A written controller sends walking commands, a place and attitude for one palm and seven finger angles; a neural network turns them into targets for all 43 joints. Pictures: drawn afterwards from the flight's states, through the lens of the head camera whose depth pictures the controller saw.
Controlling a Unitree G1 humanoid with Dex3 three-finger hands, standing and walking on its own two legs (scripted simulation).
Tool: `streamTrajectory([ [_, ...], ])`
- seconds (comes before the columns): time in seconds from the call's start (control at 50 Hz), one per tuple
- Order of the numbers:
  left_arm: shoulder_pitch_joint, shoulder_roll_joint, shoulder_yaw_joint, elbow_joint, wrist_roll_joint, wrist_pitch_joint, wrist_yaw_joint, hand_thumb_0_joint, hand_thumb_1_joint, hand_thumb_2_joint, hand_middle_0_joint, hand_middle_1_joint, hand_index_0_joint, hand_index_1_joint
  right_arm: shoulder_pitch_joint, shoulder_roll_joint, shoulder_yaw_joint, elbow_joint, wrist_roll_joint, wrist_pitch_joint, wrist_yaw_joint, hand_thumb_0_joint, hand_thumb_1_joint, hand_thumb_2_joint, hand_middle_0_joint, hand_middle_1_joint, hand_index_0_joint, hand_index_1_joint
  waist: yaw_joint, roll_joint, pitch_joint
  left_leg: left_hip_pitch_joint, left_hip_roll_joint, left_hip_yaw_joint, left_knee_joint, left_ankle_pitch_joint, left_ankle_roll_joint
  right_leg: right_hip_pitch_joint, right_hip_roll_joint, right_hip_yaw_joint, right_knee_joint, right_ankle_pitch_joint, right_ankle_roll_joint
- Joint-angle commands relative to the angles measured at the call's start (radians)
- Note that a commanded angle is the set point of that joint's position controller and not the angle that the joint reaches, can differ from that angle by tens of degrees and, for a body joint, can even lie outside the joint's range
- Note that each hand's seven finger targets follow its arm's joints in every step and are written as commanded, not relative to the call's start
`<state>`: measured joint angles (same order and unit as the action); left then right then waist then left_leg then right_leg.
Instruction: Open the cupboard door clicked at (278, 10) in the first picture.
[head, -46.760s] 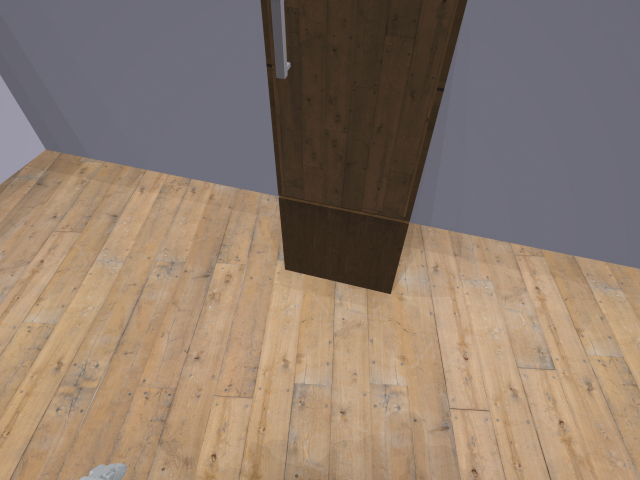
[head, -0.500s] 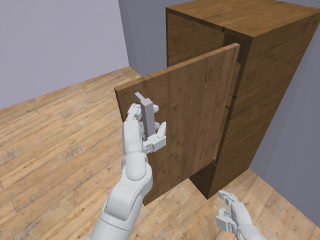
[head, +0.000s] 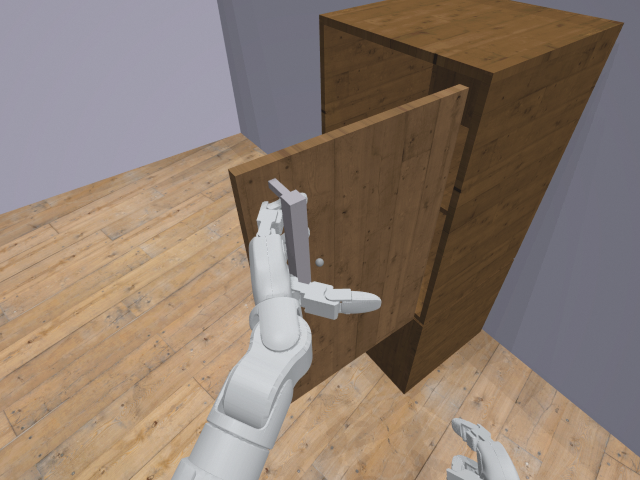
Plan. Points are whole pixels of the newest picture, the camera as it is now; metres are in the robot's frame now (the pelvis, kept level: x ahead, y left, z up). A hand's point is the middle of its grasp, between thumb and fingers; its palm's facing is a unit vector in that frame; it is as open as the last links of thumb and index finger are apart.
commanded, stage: open thumb and fingers to let go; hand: left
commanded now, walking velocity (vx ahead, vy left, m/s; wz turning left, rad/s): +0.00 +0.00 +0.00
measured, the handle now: (289, 240) +0.36 +0.07 +0.14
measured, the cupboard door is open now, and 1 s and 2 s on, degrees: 89 90 90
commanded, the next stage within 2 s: slide the hand sideways off the handle in 0.08 s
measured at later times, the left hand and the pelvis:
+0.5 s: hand (305, 281) +0.29 +0.05 +0.15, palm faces -0.16 -0.99 +0.00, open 16.2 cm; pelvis +0.00 +0.01 +0.00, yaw +0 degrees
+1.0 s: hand (275, 313) +0.25 +0.07 +0.14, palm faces -0.09 -0.99 -0.05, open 16.4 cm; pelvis +0.02 -0.01 +0.00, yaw +0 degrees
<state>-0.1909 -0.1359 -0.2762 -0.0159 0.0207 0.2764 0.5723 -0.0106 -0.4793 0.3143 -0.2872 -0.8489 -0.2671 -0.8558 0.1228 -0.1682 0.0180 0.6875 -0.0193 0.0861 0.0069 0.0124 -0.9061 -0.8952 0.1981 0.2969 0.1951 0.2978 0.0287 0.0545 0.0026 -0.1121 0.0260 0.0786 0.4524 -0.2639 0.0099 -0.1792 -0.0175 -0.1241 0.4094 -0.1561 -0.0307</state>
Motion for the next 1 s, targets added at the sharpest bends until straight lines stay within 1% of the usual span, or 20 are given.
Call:
streamTrajectory([
  [0.0,-0.297,-0.08,0.043,-0.226,0.028,-0.063,0.031,0.0,-0.5,0.3,-0.167,-0.4,-0.167,-0.4,-0.206,-0.055,-0.014,-0.177,-0.003,-0.044,0.002,0.0,-0.9,-0.9,0.2,0.3,0.2,0.3,0.034,-0.128,-0.178,-0.017,-0.02,-0.074,-0.057,0.116,-0.006,0.07,-0.024,0.103,-0.111,-0.114,-0.016],
  [0.04,-0.33,-0.087,0.039,-0.197,0.031,-0.056,0.036,0.0,-0.5,0.3,-0.15,-0.3,-0.15,-0.3,-0.206,-0.056,-0.012,-0.167,-0.003,-0.042,0.001,0.0,-0.9,-0.9,0.2,0.3,0.2,0.3,0.026,-0.134,-0.156,-0.019,-0.018,-0.079,-0.061,0.102,-0.007,0.05,-0.023,0.097,-0.111,-0.127,-0.015],
  [0.16,-0.363,-0.099,0.031,-0.182,0.03,-0.046,0.043,0.0,-0.5,0.3,-0.15,-0.3,-0.15,-0.3,-0.205,-0.055,-0.012,-0.163,-0.003,-0.044,0.004,0.0,-0.9,-0.9,0.2,0.3,0.2,0.3,0.024,-0.147,-0.168,-0.019,-0.018,-0.086,-0.058,0.102,-0.01,0.046,-0.02,0.089,-0.094,-0.116,-0.015],
  [0.18,-0.313,-0.053,-0.199,-0.187,0.095,-0.094,-0.202,0.0,-0.5,0.3,-0.15,-0.3,-0.15,-0.3,-0.124,-0.104,-0.007,-0.176,-0.004,-0.025,0.011,0.0,-0.9,-0.9,0.2,0.3,0.2,0.3,-0.069,-0.211,-0.098,0.003,-0.021,-0.099,-0.078,0.15,0.021,0.017,-0.008,0.109,-0.046,0.019,-0.017],
  [0.2,-0.399,0.05,-0.109,-0.231,0.062,-0.142,-0.329,0.0,-0.5,0.3,-0.15,-0.3,-0.15,-0.3,-0.121,-0.094,-0.004,-0.209,0.011,-0.012,-0.008,0.0,-0.9,-0.9,0.2,0.3,0.2,0.3,-0.045,-0.167,-0.202,0.016,-0.026,-0.085,-0.079,0.178,0.023,0.077,-0.005,0.096,-0.016,0.093,-0.022],
  [0.22,-0.41,0.087,-0.1,-0.23,0.038,-0.165,-0.429,0.0,-0.5,0.3,-0.15,-0.3,-0.15,-0.3,-0.121,-0.094,0.004,-0.23,0.014,-0.005,-0.025,0.0,-0.9,-0.9,0.2,0.3,0.2,0.3,-0.042,-0.075,-0.225,0.038,-0.03,-0.075,-0.074,0.186,0.022,0.092,-0.008,0.097,0.001,0.128,-0.025],
  [0.24,-0.46,0.12,-0.084,-0.238,0.004,-0.18,-0.51,0.0,-0.5,0.3,-0.15,-0.3,-0.15,-0.3,-0.122,-0.094,0.013,-0.243,0.023,-0.008,-0.037,0.0,-0.9,-0.9,0.2,0.3,0.2,0.3,-0.046,-0.049,-0.247,0.043,-0.036,-0.079,-0.072,0.173,0.021,0.099,-0.013,0.089,0.007,0.125,-0.026],
  [0.28,-0.453,0.111,-0.033,-0.203,-0.078,-0.167,-0.591,0.0,-0.5,0.3,-0.15,-0.3,-0.15,-0.3,-0.146,-0.092,0.027,-0.262,0.038,-0.026,-0.051,0.0,-0.9,-0.9,0.2,0.3,0.2,0.3,-0.033,-0.043,-0.208,0.025,-0.031,-0.093,-0.082,0.135,0.011,0.082,-0.008,0.071,-0.004,0.067,-0.025],
  [0.32,-0.395,0.071,0.016,-0.148,-0.17,-0.134,-0.595,0.0,-0.5,0.3,-0.15,-0.3,-0.15,-0.3,-0.164,-0.096,0.035,-0.257,0.048,-0.054,-0.049,0.0,-0.9,-0.9,0.2,0.3,0.2,0.3,-0.021,-0.085,-0.143,-0.007,-0.024,-0.109,-0.093,0.084,0.0,0.046,0.001,0.052,-0.017,-0.011,-0.02],
  [0.36,-0.311,0.075,0.065,-0.199,-0.207,-0.126,-0.569,0.0,-0.5,0.3,-0.15,-0.3,-0.15,-0.3,-0.165,-0.104,0.034,-0.267,0.052,-0.075,-0.034,0.0,-0.9,-0.9,0.2,0.3,0.2,0.3,0.005,-0.146,-0.164,-0.025,-0.016,-0.115,-0.101,0.087,-0.007,0.062,0.006,0.037,-0.004,-0.024,-0.014],
  [0.4,-0.253,0.074,0.056,-0.277,-0.187,-0.133,-0.536,0.0,-0.5,0.3,-0.15,-0.3,-0.15,-0.3,-0.164,-0.102,0.027,-0.281,0.05,-0.085,-0.012,0.0,-0.9,-0.9,0.2,0.3,0.2,0.3,0.016,-0.109,-0.179,-0.02,-0.015,-0.106,-0.088,0.124,-0.008,0.06,0.005,0.043,0.009,0.008,-0.014],
  [0.44,-0.212,0.126,0.082,-0.313,-0.144,-0.144,-0.5,0.0,-0.5,0.3,-0.15,-0.3,-0.15,-0.3,-0.154,-0.104,0.02,-0.285,0.045,-0.074,0.004,0.0,-0.9,-0.9,0.2,0.3,0.2,0.3,0.023,-0.098,-0.177,-0.033,-0.012,-0.097,-0.089,0.126,-0.013,0.064,0.003,0.053,0.012,0.003,-0.017],
  [0.46,-0.179,0.124,0.068,-0.338,-0.122,-0.147,-0.489,0.0,-0.5,0.3,-0.15,-0.3,-0.15,-0.3,-0.15,-0.102,0.017,-0.294,0.041,-0.069,0.008,0.0,-0.9,-0.9,0.2,0.3,0.2,0.3,0.022,-0.129,-0.182,-0.031,-0.01,-0.094,-0.084,0.141,-0.007,0.072,0.003,0.058,0.013,0.018,-0.016],
  [0.56,-0.12,0.192,0.094,-0.415,-0.084,-0.128,-0.491,0.0,-0.5,0.3,-0.15,-0.3,-0.15,-0.3,-0.17,-0.1,0.023,-0.322,0.042,-0.04,0.001,0.0,-0.9,-0.9,0.2,0.3,0.2,0.3,0.024,-0.087,-0.136,-0.049,-0.017,-0.074,-0.084,0.09,0.007,0.069,-0.003,0.087,-0.019,-0.03,-0.015],
  [0.62,-0.038,0.221,0.133,-0.448,-0.102,-0.114,-0.501,0.0,-0.5,0.3,-0.15,-0.3,-0.15,-0.3,-0.179,-0.099,0.026,-0.331,0.045,-0.039,-0.009,0.0,-0.9,-0.9,0.2,0.3,0.2,0.3,0.032,-0.095,-0.133,-0.048,-0.017,-0.071,-0.078,0.09,0.009,0.082,-0.002,0.088,-0.03,-0.039,-0.014],
  [0.66,-0.026,0.196,0.11,-0.5,-0.117,-0.111,-0.512,0.0,-0.5,0.3,-0.15,-0.3,-0.15,-0.3,-0.182,-0.097,0.029,-0.338,0.046,-0.047,-0.012,0.0,-0.9,-0.9,0.2,0.3,0.2,0.3,0.024,-0.083,-0.143,-0.032,-0.018,-0.069,-0.075,0.097,0.012,0.081,-0.001,0.089,-0.036,-0.027,-0.009],
  [0.68,-0.016,0.218,0.129,-0.518,-0.12,-0.114,-0.515,0.0,-0.5,0.3,-0.15,-0.3,-0.15,-0.3,-0.176,-0.1,0.026,-0.335,0.046,-0.053,-0.014,0.0,-0.9,-0.9,0.2,0.3,0.2,0.3,0.022,-0.094,-0.146,-0.031,-0.017,-0.067,-0.07,0.104,0.012,0.087,-0.001,0.091,-0.037,-0.017,-0.008],
  [0.9,0.177,0.28,0.171,-0.619,-0.129,-0.131,-0.586,0.0,-0.5,0.3,-0.15,-0.3,-0.15,-0.3,-0.136,-0.114,0.022,-0.343,0.047,-0.101,-0.022,0.0,-0.9,-0.9,0.2,0.3,0.2,0.3,0.014,-0.097,-0.145,-0.026,-0.021,-0.062,-0.036,0.151,0.021,0.084,0.001,0.091,-0.014,0.079,0.004],
  [0.92,0.201,0.282,0.17,-0.62,-0.131,-0.132,-0.591,0.0,-0.5,0.3,-0.15,-0.3,-0.15,-0.3,-0.136,-0.116,0.023,-0.342,0.047,-0.103,-0.023,0.0,-0.9,-0.9,0.2,0.3,0.2,0.3,0.016,-0.059,-0.125,-0.026,-0.021,-0.06,-0.031,0.145,0.019,0.07,-0.001,0.093,-0.017,0.068,0.001],
  [0.98,0.229,0.305,0.21,-0.637,-0.145,-0.142,-0.607,0.0,-0.5,0.3,-0.15,-0.3,-0.15,-0.3,-0.13,-0.117,0.024,-0.343,0.046,-0.123,-0.029,0.0,-0.9,-0.9,0.2,0.3,0.2,0.3,0.018,-0.111,-0.143,-0.032,-0.022,-0.061,-0.027,0.143,0.023,0.087,-0.001,0.096,-0.018,0.063,0.007],
])
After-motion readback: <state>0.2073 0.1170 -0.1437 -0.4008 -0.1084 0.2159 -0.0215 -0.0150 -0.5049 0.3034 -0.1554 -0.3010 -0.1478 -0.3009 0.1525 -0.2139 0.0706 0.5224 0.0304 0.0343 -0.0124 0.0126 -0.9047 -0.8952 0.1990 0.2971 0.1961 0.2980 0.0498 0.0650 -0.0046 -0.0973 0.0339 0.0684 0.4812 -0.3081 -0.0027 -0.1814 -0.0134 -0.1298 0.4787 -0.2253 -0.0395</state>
